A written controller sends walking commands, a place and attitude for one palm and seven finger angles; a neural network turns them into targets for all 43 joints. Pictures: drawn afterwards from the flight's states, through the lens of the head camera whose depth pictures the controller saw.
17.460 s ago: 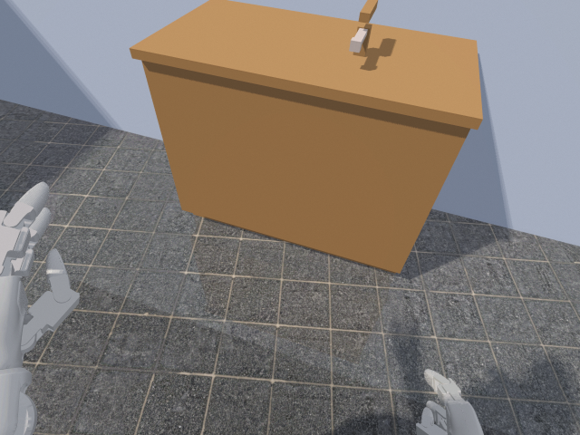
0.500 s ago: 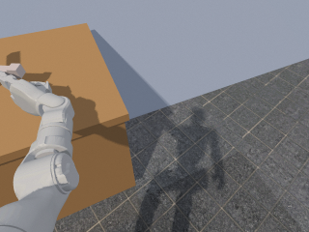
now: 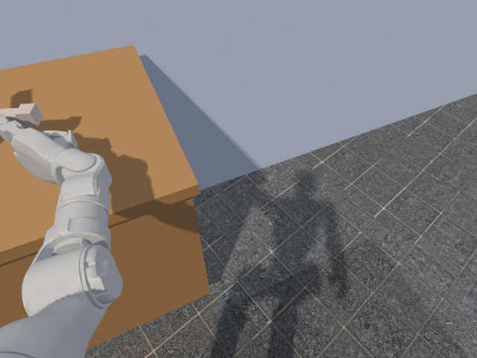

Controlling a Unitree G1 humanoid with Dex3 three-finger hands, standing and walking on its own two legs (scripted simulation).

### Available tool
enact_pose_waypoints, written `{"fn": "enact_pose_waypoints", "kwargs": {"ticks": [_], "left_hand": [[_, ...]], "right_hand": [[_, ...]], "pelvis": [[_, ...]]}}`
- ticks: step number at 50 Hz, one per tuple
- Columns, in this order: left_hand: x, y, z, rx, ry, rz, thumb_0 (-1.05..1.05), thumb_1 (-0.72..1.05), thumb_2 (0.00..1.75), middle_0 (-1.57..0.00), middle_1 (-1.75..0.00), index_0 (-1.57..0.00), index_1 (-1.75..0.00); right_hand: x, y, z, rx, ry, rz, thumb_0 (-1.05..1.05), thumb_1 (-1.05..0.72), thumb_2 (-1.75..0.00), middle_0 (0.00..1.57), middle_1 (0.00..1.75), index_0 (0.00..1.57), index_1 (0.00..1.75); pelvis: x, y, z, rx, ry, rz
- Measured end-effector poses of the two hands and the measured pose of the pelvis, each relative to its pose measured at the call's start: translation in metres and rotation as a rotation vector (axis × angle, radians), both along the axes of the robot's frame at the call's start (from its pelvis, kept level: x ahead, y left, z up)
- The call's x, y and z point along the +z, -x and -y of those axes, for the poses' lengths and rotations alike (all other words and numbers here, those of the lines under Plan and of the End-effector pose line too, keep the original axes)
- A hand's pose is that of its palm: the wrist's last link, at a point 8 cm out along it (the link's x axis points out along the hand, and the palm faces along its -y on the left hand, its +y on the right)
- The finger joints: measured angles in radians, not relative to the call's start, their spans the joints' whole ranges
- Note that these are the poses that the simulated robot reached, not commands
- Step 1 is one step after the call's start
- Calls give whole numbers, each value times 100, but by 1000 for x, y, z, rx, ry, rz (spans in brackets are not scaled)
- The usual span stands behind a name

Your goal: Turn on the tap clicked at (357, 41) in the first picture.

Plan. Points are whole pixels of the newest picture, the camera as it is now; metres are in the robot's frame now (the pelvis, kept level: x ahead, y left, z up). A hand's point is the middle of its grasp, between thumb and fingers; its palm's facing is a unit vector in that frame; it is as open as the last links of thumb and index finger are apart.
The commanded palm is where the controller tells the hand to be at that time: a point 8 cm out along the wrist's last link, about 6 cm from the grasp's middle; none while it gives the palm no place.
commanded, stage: lift the hand up off the lever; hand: left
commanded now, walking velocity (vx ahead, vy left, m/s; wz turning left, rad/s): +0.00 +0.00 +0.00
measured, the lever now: (29, 115) +0.52 +0.34 +0.13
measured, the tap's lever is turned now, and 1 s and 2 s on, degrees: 72 72 72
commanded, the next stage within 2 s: none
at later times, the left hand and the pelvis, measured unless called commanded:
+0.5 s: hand (66, 136) +0.45 +0.25 +0.15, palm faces +0.84 -0.53 -0.12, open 7.8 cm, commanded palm +0.39 +0.27 +0.15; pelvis -0.02 +0.00 +0.00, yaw +1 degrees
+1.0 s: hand (56, 126) +0.46 +0.26 +0.16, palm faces +0.84 -0.53 -0.13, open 7.8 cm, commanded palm +0.40 +0.27 +0.17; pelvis -0.02 +0.00 +0.01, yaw +0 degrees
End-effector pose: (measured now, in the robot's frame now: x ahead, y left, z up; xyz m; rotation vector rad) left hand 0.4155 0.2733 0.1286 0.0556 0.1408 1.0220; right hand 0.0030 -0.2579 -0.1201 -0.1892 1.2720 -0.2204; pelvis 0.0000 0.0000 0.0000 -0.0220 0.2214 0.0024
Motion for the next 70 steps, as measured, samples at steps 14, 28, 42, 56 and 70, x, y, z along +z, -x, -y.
{"fn": "enact_pose_waypoints", "kwargs": {"ticks": [14, 28, 42, 56, 70], "left_hand": [[16, 19, 3, 2, 2, 3, 2, 90, 90, -15, -15, -16, -15], [28, 26, 11, 4, 3, -13, 2, 90, 90, -15, -15, -16, -15], [37, 22, -1, -2, -15, -18, 2, 90, 90, -15, -15, -16, -15], [44, 13, 1, -11, 7, 5, 2, 90, 90, -15, -15, -16, -15], [57, 38, -13, 12, 11, 14, 2, 90, 90, -15, -15, -16, -15]], "right_hand": [[2, -32, -5, 42, -8, 100, 1, -90, -90, 20, 30, 20, 30], [4, -27, -2, 50, 4, 123, 1, -90, -90, 20, 30, 20, 30], [6, 6, 5, 12, 26, 69, 1, -90, -90, 20, 30, 20, 30], [9, -5, -4, 8, 14, 91, 1, -90, -90, 20, 30, 20, 30], [18, -55, -10, 52, 9, 213, 1, -90, -90, 20, 30, 20, 30]], "pelvis": [[4, 6, -2, 8, -4, 41], [5, 19, 2, 10, -6, 53], [7, 22, 3, 6, -2, 52], [10, 14, -4, -7, -2, 56], [15, 7, -6, -1, -7, 110]]}}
